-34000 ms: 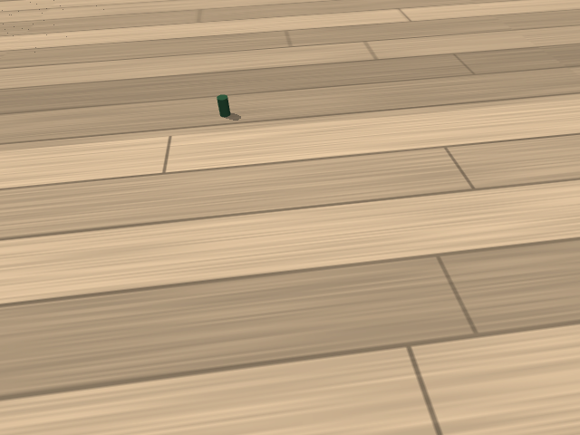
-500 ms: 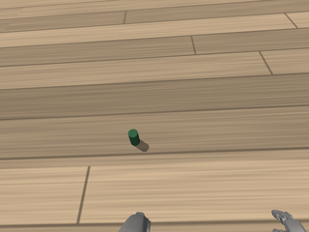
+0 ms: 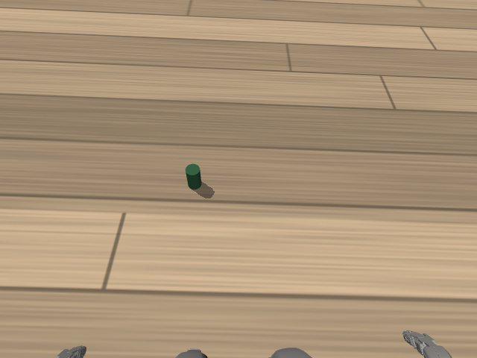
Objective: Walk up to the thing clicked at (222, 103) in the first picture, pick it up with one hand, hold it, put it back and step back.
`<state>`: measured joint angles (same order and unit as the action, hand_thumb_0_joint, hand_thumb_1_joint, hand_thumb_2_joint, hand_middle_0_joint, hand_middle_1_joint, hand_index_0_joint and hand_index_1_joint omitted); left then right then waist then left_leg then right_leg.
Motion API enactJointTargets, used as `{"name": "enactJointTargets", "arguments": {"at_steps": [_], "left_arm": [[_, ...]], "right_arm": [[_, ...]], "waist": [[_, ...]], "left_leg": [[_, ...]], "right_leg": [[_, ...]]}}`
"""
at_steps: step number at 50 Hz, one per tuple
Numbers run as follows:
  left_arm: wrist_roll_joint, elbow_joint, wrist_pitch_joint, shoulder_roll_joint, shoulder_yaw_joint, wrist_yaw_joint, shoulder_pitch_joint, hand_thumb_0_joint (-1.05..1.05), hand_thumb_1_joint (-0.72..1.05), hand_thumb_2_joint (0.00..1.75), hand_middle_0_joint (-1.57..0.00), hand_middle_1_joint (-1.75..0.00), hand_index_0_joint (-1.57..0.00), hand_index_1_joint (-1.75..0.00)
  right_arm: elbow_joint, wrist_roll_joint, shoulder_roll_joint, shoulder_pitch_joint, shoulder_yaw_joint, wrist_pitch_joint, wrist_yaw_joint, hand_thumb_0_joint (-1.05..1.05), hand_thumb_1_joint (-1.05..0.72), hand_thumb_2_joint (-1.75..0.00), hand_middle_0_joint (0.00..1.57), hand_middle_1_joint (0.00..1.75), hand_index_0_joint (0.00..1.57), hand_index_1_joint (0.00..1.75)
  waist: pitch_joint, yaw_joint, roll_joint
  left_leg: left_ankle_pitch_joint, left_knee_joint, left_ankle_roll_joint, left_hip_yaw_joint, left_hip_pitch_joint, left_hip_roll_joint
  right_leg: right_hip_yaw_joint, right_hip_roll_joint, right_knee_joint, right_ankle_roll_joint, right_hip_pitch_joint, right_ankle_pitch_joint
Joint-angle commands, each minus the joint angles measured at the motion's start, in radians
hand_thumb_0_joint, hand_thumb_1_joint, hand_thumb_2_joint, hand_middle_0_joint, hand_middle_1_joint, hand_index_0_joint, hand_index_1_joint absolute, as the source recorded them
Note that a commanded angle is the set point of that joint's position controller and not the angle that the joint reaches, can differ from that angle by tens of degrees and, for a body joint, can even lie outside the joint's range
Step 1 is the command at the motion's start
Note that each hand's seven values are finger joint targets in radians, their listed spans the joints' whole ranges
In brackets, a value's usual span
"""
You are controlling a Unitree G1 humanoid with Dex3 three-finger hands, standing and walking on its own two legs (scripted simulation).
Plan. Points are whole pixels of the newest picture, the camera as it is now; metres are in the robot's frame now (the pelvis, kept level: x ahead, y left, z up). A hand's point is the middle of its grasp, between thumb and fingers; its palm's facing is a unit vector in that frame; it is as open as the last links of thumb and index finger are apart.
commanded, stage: step back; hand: left
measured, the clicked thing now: (193, 177) +0.95 +0.21 -0.70
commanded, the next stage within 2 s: stand in 1.30 s
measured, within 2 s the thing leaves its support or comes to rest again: neither
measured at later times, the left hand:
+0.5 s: hand out of the picture -0.07 +0.26 -0.13, palm faces +0.07 -0.89 -0.46, open 7.4 cm
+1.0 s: hand out of the picture -0.08 +0.23 -0.13, palm faces +0.11 -0.90 -0.43, open 7.4 cm
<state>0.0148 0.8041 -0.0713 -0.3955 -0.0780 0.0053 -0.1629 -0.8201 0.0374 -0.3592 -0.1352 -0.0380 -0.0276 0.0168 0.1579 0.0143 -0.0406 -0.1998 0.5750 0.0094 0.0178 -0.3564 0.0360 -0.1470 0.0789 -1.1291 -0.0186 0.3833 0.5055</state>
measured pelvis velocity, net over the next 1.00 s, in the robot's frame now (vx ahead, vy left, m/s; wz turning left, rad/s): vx -0.09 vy -0.05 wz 0.08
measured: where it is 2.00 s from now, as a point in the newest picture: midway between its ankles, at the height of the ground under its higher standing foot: outside the picture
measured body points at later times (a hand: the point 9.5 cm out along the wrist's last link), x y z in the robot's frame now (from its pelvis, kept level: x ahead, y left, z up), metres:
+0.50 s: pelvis -0.12 -0.04 +0.00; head -0.10 -0.05 +0.44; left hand -0.08 +0.30 -0.10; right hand -0.04 -0.34 -0.14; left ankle -0.13 +0.10 -0.73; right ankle -0.10 -0.15 -0.73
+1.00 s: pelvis -0.09 -0.05 +0.00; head -0.07 -0.07 +0.45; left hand -0.08 +0.27 -0.10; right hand +0.01 -0.36 -0.13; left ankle -0.06 +0.12 -0.70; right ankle -0.07 -0.15 -0.73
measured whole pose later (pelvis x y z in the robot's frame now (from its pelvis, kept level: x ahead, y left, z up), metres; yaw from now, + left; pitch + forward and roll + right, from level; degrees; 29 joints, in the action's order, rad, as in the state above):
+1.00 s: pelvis -0.09 -0.05 +0.00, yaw +5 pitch -3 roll +0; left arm 0.03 0.98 0.06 -0.35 -0.06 0.01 -0.26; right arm -0.97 0.03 -0.41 -0.22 -0.07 -0.02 -0.02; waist 0.09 0.04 0.06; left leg -0.39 0.78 0.00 0.10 -0.38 0.03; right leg 0.08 -0.01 -0.54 0.03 0.21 0.29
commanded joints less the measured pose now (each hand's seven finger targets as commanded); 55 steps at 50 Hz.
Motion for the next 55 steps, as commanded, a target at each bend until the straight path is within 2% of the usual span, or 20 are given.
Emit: {"name": "enactJointTargets", "arguments": {"at_steps": [1,5,7,8,9,12,18,22,24,25,26,34,35,37,38,39,42,50,53,55], "left_arm": [[0.003,-0.047,0.045,-0.155,-0.042,0.013,-0.052,0.00,0.90,0.90,-0.20,-0.30,-0.20,-0.30],[0.015,0.059,0.069,-0.166,-0.049,0.013,-0.172,0.00,0.90,0.90,-0.20,-0.30,-0.20,-0.30],[0.039,0.026,0.071,-0.329,-0.094,0.013,-0.128,0.00,0.90,0.90,-0.20,-0.30,-0.20,-0.30],[0.044,-0.008,0.070,-0.406,-0.102,0.019,-0.059,0.00,0.90,0.90,-0.20,-0.30,-0.20,-0.30],[0.033,-0.021,0.075,-0.360,-0.091,0.025,0.019,0.00,0.90,0.90,-0.20,-0.30,-0.20,-0.30],[0.026,-0.007,0.093,-0.211,-0.056,0.028,0.065,0.00,0.90,0.90,-0.20,-0.30,-0.20,-0.30],[0.038,0.026,0.104,-0.248,-0.074,0.017,-0.098,0.00,0.90,0.90,-0.20,-0.30,-0.20,-0.30],[0.023,0.018,0.090,-0.245,-0.051,0.007,-0.046,0.00,0.90,0.90,-0.20,-0.30,-0.20,-0.30],[0.014,0.015,0.093,-0.145,-0.022,0.006,-0.090,0.00,0.90,0.90,-0.20,-0.30,-0.20,-0.30],[0.000,0.015,0.096,-0.143,-0.021,0.006,-0.026,0.00,0.90,0.90,-0.20,-0.30,-0.20,-0.30],[0.014,0.028,0.101,-0.233,-0.048,0.009,0.036,0.00,0.90,0.90,-0.20,-0.30,-0.20,-0.30],[0.012,0.126,0.139,-0.160,-0.046,0.000,-0.128,0.00,0.90,0.90,-0.20,-0.30,-0.20,-0.30],[0.017,0.142,0.141,-0.180,-0.052,0.007,-0.176,0.00,0.90,0.90,-0.20,-0.30,-0.20,-0.30],[0.038,0.126,0.149,-0.328,-0.089,0.020,-0.203,0.00,0.90,0.90,-0.20,-0.30,-0.20,-0.30],[0.035,0.096,0.148,-0.341,-0.090,0.019,-0.106,0.00,0.90,0.90,-0.20,-0.30,-0.20,-0.30],[0.030,0.082,0.150,-0.326,-0.088,0.019,-0.055,0.00,0.90,0.90,-0.20,-0.30,-0.20,-0.30],[0.017,0.088,0.167,-0.236,-0.059,0.021,-0.038,0.00,0.90,0.90,-0.20,-0.30,-0.20,-0.30],[0.009,0.093,0.150,-0.222,-0.042,0.019,-0.047,0.00,0.90,0.90,-0.20,-0.30,-0.20,-0.30],[-0.006,0.089,0.129,-0.222,-0.035,0.023,-0.033,0.00,0.90,0.90,-0.20,-0.30,-0.20,-0.30],[-0.012,0.067,0.120,-0.171,-0.013,0.021,-0.037,0.00,0.90,0.90,-0.20,-0.30,-0.20,-0.30]], "right_arm": [[0.069,0.000,-0.260,-0.024,-0.077,0.007,0.011,0.00,-0.90,-0.90,0.20,0.30,0.20,0.30],[0.069,-0.017,-0.264,0.032,-0.072,-0.024,0.000,0.00,-0.90,-0.90,0.20,0.30,0.20,0.30],[0.115,-0.023,-0.170,0.052,-0.046,-0.012,0.005,0.00,-0.90,-0.90,0.20,0.30,0.20,0.30],[0.109,-0.014,-0.213,0.104,-0.068,-0.016,0.022,0.00,-0.90,-0.90,0.20,0.30,0.20,0.30],[0.085,-0.022,-0.254,0.084,-0.087,-0.016,0.019,0.00,-0.90,-0.90,0.20,0.30,0.20,0.30],[0.009,-0.028,-0.190,-0.020,-0.054,-0.006,0.007,0.00,-0.90,-0.90,0.20,0.30,0.20,0.30],[0.010,-0.007,-0.190,0.037,-0.053,0.018,-0.015,0.00,-0.90,-0.90,0.20,0.30,0.20,0.30],[-0.054,0.002,-0.194,-0.061,-0.070,0.044,-0.025,0.00,-0.90,-0.90,0.20,0.30,0.20,0.30],[-0.072,0.019,-0.253,-0.133,-0.096,0.059,-0.019,0.00,-0.90,-0.90,0.20,0.30,0.20,0.30],[-0.056,0.014,-0.335,-0.100,-0.105,0.059,-0.021,0.00,-0.90,-0.90,0.20,0.30,0.20,0.30],[-0.062,0.006,-0.359,-0.104,-0.113,0.056,-0.028,0.00,-0.90,-0.90,0.20,0.30,0.20,0.30],[-0.037,-0.009,-0.225,0.010,-0.070,0.033,-0.040,0.00,-0.90,-0.90,0.20,0.30,0.20,0.30],[-0.030,-0.014,-0.187,0.007,-0.059,0.027,-0.039,0.00,-0.90,-0.90,0.20,0.30,0.20,0.30],[-0.009,-0.009,-0.130,-0.006,-0.041,0.022,-0.024,0.00,-0.90,-0.90,0.20,0.30,0.20,0.30],[-0.036,-0.003,-0.217,-0.032,-0.070,0.018,-0.016,0.00,-0.90,-0.90,0.20,0.30,0.20,0.30],[-0.052,-0.005,-0.244,-0.066,-0.078,0.024,-0.018,0.00,-0.90,-0.90,0.20,0.30,0.20,0.30],[-0.097,-0.012,-0.204,-0.109,-0.068,0.030,-0.026,0.00,-0.90,-0.90,0.20,0.30,0.20,0.30],[-0.090,-0.010,-0.161,-0.070,-0.049,0.034,-0.023,0.00,-0.90,-0.90,0.20,0.30,0.20,0.30],[-0.113,-0.014,-0.162,-0.082,-0.050,0.041,-0.014,0.00,-0.90,-0.90,0.20,0.30,0.20,0.30],[-0.121,-0.004,-0.228,-0.092,-0.068,0.050,-0.003,0.00,-0.90,-0.90,0.20,0.30,0.20,0.30]], "waist": [[-0.244,-0.031,0.271],[-0.294,0.016,0.207],[-0.192,0.029,-0.159],[-0.125,0.090,-0.220],[-0.050,0.033,-0.174],[-0.063,-0.046,-0.058],[-0.116,0.072,-0.153],[-0.150,0.003,-0.110],[-0.221,-0.015,0.126],[-0.151,-0.031,0.230],[-0.063,-0.060,0.175],[-0.098,0.036,0.196],[-0.116,0.060,0.137],[-0.110,0.090,-0.107],[-0.030,0.054,-0.016],[0.006,0.028,-0.005],[-0.039,-0.002,0.005],[-0.150,0.015,-0.134],[-0.190,-0.006,-0.099],[-0.259,-0.010,0.035]], "left_leg": [[0.281,-0.088,0.228,0.190,0.318,0.201],[0.117,0.071,0.134,0.085,0.134,0.106],[-0.349,0.296,0.015,0.052,-0.283,-0.123],[-0.417,0.471,-0.022,0.164,-0.180,-0.081],[-0.371,0.555,-0.018,0.215,-0.106,-0.036],[-0.203,0.532,-0.008,0.144,-0.150,-0.135],[-0.298,0.185,-0.032,0.060,-0.139,-0.057],[-0.175,-0.211,0.009,-0.013,0.184,-0.067],[-0.221,-0.283,0.079,0.303,0.413,0.105],[-0.489,-0.345,0.197,0.544,0.317,0.265],[-0.582,-0.371,0.261,0.569,0.127,0.307],[-0.314,-0.130,0.113,0.149,-0.057,0.092],[-0.370,-0.036,0.084,0.111,-0.127,0.049],[-0.400,0.368,0.017,0.087,-0.305,-0.116],[-0.377,0.421,0.007,0.170,-0.227,-0.049],[-0.338,0.433,0.009,0.172,-0.226,-0.012],[-0.200,0.385,0.002,0.176,-0.154,-0.017],[-0.168,0.110,-0.009,-0.019,0.026,-0.017],[0.047,-0.083,0.011,-0.067,0.119,-0.037],[0.306,-0.101,0.071,0.115,0.228,0.097]], "right_leg": [[0.083,-0.070,0.368,-0.012,0.015,0.007],[0.131,-0.065,0.800,0.036,-0.255,-0.250],[-0.310,-0.351,0.789,0.168,-0.269,-0.180],[-0.506,-0.531,0.876,0.322,0.020,-0.100],[-0.451,-0.532,0.892,0.316,0.152,-0.082],[-0.016,-0.264,0.695,0.163,-0.072,-0.550],[-0.122,-0.308,0.760,0.197,-0.274,-0.038],[-0.065,-0.304,0.662,0.173,-0.124,-0.101],[0.064,-0.181,0.376,0.078,0.086,-0.150],[0.202,-0.068,0.304,0.038,0.209,0.041],[0.109,-0.121,0.220,0.046,0.139,0.091],[0.233,-0.039,0.651,0.042,-0.287,-0.216],[0.176,-0.056,0.673,0.051,-0.369,-0.197],[-0.452,-0.454,0.971,0.188,-0.314,0.317],[-0.527,-0.523,0.994,0.251,-0.136,0.423],[-0.486,-0.515,0.971,0.285,-0.116,0.360],[-0.152,-0.337,0.899,0.160,-0.148,-0.022],[0.063,-0.314,0.679,0.166,-0.193,-0.731],[0.109,-0.278,0.535,0.122,-0.218,-0.831],[0.126,-0.211,0.422,0.068,-0.132,-0.658]]}}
